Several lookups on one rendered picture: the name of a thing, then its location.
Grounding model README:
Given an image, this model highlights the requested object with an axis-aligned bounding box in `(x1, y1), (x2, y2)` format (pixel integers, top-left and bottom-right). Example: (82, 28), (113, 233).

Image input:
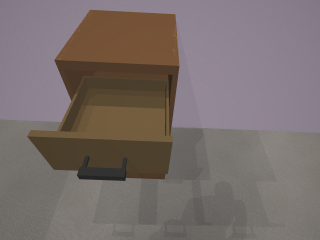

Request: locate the cabinet
(54, 10), (180, 180)

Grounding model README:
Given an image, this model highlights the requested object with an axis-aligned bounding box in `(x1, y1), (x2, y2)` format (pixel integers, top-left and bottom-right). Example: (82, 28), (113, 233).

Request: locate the handle
(77, 156), (127, 181)

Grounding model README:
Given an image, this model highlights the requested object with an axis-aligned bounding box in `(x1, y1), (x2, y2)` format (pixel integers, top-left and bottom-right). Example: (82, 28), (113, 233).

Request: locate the drawer
(27, 76), (173, 174)

